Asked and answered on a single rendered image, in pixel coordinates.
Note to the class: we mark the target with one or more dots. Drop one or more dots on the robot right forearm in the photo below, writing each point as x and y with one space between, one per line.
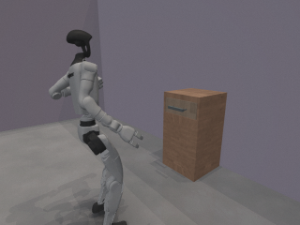
96 112

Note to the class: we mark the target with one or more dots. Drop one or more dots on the drawer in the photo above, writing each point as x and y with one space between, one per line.
191 107

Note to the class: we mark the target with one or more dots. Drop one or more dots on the robot right hand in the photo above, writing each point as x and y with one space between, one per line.
127 133

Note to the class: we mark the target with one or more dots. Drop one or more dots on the robot thigh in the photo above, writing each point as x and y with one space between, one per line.
102 133
100 144

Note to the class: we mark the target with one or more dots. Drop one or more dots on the handle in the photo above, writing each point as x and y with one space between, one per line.
176 108

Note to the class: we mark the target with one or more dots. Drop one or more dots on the right robot thigh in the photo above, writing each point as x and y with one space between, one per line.
100 144

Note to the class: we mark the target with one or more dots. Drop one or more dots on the robot left hand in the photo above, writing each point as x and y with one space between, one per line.
100 83

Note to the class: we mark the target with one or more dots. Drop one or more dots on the robot left forearm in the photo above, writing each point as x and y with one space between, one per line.
66 92

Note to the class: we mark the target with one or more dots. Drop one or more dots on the left robot upper arm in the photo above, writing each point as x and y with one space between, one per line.
55 91

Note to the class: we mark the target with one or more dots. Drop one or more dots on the left robot thigh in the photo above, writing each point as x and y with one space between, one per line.
102 133

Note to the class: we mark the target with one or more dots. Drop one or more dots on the cabinet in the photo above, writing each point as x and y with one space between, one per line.
193 147

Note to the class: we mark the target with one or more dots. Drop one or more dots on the right robot upper arm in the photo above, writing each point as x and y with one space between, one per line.
88 73

